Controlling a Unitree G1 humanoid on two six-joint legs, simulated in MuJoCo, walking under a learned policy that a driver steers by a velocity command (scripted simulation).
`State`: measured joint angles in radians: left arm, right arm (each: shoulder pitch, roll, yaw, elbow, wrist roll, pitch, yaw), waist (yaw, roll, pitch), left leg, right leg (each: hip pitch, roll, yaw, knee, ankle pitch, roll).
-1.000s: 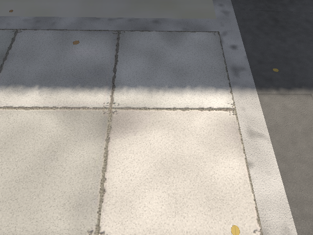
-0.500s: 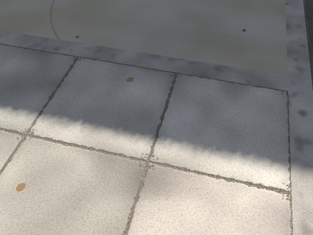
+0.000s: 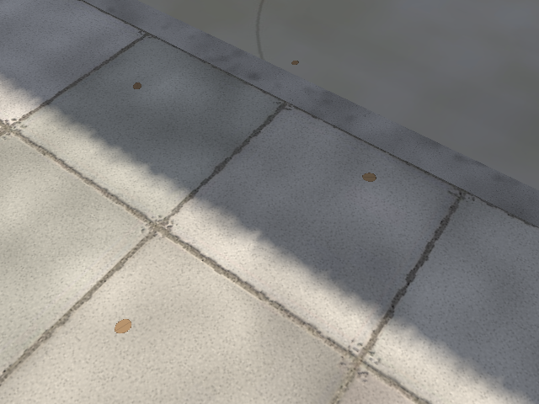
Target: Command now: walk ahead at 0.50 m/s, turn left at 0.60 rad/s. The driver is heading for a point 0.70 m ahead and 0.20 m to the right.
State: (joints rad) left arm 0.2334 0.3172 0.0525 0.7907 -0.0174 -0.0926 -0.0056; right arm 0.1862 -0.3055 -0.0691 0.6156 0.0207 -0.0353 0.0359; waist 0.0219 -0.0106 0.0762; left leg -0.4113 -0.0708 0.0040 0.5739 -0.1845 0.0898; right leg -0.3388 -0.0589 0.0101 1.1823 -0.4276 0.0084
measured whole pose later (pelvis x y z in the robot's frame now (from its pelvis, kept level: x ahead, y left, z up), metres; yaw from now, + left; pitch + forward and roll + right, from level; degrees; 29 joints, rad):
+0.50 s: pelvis +0.31 -0.06 -0.01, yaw -5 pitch +2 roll +0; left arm 0.14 0.30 0.05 0.70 -0.02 -0.08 -0.06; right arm 0.32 -0.30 -0.04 0.78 0.00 -0.06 0.00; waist -0.02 0.00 0.04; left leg -0.18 -0.05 -0.03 1.04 -0.49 0.02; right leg -0.48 0.07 -0.02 0.59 -0.16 -0.09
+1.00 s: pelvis +0.59 -0.05 +0.00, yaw -20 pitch +2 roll +0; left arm 0.33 0.31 0.05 0.72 -0.01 -0.01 0.02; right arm 0.10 -0.27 -0.03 0.67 -0.02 -0.10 0.02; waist 0.03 -0.03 0.03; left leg -0.42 -0.03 -0.02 0.52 -0.14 0.01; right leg -0.35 0.10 0.16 1.14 -0.54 0.03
